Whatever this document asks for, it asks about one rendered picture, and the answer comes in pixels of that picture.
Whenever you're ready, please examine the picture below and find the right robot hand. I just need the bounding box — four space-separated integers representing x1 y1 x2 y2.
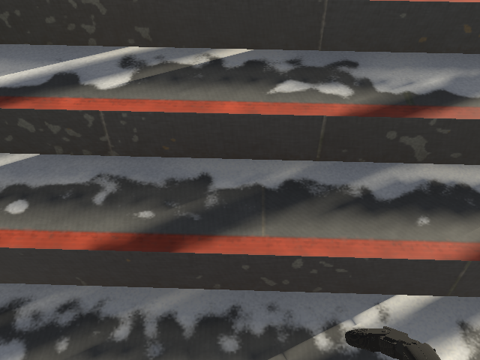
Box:
345 326 441 360

